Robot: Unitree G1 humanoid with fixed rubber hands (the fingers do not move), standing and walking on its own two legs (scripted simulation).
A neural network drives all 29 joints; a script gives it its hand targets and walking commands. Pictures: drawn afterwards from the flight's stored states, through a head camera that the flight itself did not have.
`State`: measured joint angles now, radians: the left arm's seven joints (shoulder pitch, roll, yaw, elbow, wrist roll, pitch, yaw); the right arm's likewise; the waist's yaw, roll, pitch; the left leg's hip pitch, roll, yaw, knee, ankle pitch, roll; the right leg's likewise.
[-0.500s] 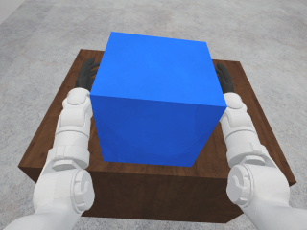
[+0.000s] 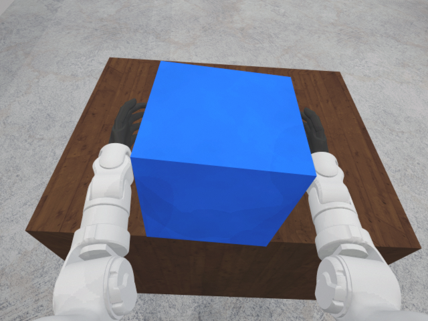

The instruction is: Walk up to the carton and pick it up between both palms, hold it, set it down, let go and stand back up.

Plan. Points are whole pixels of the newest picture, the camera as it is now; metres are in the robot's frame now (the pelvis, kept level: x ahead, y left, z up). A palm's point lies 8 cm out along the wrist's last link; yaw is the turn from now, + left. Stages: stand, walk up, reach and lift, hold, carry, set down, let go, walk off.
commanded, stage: set down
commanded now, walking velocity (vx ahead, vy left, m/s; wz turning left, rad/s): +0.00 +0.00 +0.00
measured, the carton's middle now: (216, 159) +0.43 +0.00 +0.03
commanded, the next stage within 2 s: none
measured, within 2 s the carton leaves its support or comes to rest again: rests again in 0.42 s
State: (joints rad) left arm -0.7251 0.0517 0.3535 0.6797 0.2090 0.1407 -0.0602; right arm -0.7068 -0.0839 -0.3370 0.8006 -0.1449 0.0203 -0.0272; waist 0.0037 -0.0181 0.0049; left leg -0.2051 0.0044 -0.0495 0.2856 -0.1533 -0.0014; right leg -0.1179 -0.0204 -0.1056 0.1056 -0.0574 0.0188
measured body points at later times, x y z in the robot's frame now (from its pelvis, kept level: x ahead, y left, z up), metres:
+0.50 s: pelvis +0.00 -0.01 +0.00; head +0.05 +0.01 +0.45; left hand +0.43 +0.18 +0.09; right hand +0.43 -0.18 +0.09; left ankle -0.01 +0.11 -0.75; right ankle -0.01 -0.13 -0.75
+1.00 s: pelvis +0.00 -0.01 +0.00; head +0.05 +0.01 +0.44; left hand +0.44 +0.19 +0.09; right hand +0.44 -0.18 +0.10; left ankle -0.01 +0.11 -0.75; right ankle -0.01 -0.13 -0.75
